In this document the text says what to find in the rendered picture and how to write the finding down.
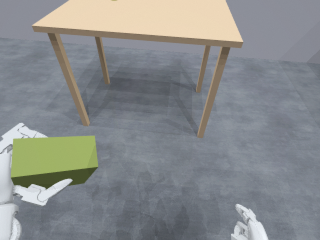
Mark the right robot hand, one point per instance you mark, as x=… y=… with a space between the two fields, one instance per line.
x=254 y=229

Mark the table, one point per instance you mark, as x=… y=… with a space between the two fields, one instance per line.
x=195 y=22

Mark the sponge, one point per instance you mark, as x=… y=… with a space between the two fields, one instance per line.
x=45 y=161

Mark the robot left forearm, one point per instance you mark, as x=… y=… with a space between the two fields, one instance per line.
x=10 y=227

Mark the left robot hand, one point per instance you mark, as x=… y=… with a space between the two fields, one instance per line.
x=34 y=194

